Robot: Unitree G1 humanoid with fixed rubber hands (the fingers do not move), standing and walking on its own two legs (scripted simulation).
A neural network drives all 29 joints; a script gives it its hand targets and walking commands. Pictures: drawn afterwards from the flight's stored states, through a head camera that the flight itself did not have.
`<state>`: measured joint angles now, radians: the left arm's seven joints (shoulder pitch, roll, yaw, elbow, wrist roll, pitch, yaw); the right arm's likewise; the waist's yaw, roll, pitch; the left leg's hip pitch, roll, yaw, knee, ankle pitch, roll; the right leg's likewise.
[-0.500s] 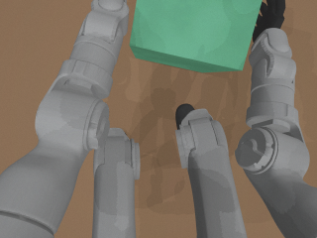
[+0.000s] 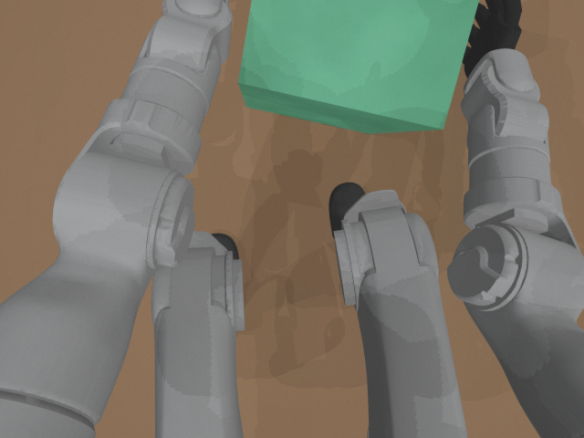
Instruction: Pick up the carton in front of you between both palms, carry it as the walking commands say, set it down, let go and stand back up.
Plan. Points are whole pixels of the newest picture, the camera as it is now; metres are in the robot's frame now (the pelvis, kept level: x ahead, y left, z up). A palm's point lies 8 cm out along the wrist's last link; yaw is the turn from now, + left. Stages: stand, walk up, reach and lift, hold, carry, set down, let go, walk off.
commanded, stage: set down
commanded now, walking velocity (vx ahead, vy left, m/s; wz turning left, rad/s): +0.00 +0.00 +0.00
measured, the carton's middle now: (339, 35) +0.50 -0.15 -0.27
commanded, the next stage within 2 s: let go in 1.76 s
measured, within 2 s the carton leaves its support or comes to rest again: neither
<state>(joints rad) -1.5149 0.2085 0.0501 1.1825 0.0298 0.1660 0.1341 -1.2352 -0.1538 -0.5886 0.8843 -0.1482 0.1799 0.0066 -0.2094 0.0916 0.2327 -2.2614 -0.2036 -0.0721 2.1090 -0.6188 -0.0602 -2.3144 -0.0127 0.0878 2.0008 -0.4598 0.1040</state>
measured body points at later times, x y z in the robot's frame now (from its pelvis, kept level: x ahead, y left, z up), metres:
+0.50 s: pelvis -0.01 +0.00 -0.01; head +0.36 -0.03 +0.24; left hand +0.57 -0.01 -0.20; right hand +0.44 -0.30 -0.20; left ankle +0.09 +0.11 -0.36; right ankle +0.13 -0.15 -0.36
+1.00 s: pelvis -0.01 -0.02 +0.02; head +0.34 -0.07 +0.29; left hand +0.59 -0.01 -0.12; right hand +0.44 -0.36 -0.13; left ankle +0.09 +0.11 -0.36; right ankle +0.13 -0.15 -0.36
